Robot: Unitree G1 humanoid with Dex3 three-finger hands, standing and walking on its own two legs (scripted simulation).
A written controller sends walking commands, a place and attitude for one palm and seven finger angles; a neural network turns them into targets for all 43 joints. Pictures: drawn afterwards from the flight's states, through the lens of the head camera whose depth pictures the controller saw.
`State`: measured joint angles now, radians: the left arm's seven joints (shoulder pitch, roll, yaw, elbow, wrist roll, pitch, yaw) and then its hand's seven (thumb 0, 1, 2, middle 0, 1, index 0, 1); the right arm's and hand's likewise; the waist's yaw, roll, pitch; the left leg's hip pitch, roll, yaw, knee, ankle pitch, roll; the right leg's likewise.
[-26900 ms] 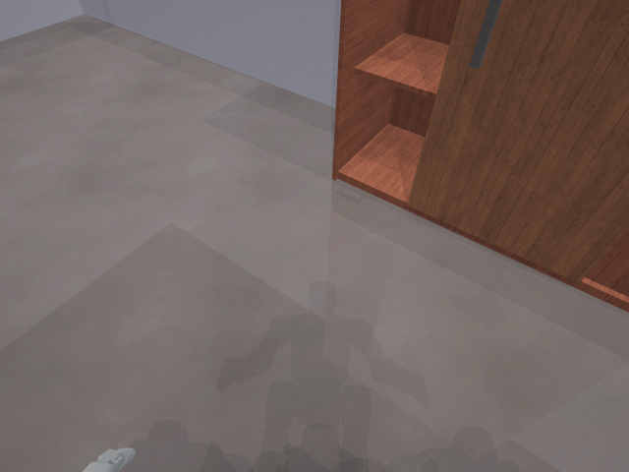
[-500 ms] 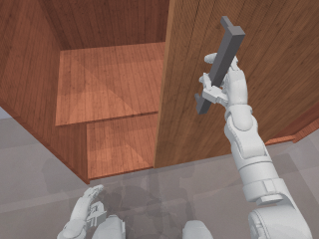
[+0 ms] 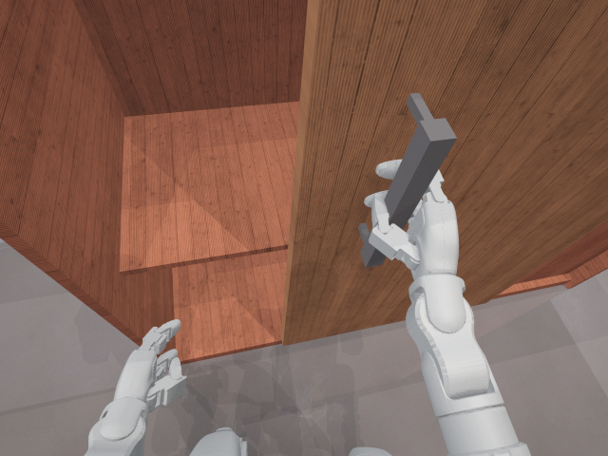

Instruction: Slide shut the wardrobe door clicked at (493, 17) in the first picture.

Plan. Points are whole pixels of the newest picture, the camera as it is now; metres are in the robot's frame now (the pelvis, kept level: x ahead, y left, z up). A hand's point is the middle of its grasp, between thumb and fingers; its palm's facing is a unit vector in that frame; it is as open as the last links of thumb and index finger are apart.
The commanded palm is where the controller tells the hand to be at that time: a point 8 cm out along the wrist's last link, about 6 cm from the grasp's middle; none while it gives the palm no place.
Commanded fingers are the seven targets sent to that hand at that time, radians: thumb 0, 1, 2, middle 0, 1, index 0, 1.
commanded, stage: step sideways, sliding the door along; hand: right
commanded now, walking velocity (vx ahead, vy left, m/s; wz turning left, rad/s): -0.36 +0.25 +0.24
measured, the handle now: (389, 195) +0.39 -0.12 +0.10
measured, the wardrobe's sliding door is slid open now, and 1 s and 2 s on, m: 0.32 0.22 0.22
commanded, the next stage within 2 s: stop walking and hold the door there in 0.92 s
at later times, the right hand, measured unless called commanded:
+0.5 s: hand (319, 242) +0.33 -0.03 +0.10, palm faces -0.09 +1.00 -0.04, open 6.2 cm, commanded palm +0.31 -0.02 +0.11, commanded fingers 0.00 -0.90 -0.90 0.45 1.40 0.45 1.40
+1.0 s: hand (303, 244) +0.32 -0.01 +0.10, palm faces +0.01 +1.00 -0.09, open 6.4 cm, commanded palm +0.30 +0.01 +0.11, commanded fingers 0.00 -0.90 -0.90 0.45 1.40 0.45 1.40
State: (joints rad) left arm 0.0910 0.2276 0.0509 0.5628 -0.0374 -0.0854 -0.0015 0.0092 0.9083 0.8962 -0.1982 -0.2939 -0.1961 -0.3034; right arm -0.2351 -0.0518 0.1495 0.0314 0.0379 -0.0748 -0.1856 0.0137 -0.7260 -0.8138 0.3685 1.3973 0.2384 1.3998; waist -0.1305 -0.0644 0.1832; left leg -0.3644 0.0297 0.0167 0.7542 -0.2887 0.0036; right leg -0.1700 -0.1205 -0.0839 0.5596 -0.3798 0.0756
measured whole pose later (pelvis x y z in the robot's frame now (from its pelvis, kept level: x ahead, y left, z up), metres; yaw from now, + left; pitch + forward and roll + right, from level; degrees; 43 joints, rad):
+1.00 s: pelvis -0.06 +0.06 -0.01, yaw +4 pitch -2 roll +0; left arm 0.10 0.17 0.04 0.59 -0.04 0.00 0.00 0.01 0.91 0.90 -0.20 -0.29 -0.20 -0.30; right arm -0.44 -0.09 0.10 0.25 0.06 -0.07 -0.17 0.00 -0.74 -0.80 0.35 1.40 0.17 1.40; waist -0.09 -0.04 0.18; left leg -0.34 -0.03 0.02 0.73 -0.37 0.03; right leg -0.27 -0.25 -0.13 0.67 -0.34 0.14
